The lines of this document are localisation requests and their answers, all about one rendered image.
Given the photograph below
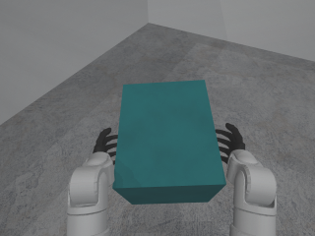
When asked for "carton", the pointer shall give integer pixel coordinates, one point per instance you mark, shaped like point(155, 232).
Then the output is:
point(167, 148)

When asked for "right robot hand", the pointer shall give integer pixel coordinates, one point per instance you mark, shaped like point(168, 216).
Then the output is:
point(236, 141)

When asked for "right robot forearm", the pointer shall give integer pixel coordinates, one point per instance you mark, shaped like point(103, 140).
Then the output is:
point(254, 196)

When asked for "left robot forearm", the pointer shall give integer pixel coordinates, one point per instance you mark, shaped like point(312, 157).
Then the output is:
point(88, 196)

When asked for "left robot hand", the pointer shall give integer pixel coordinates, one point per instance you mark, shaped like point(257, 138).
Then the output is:
point(102, 140)

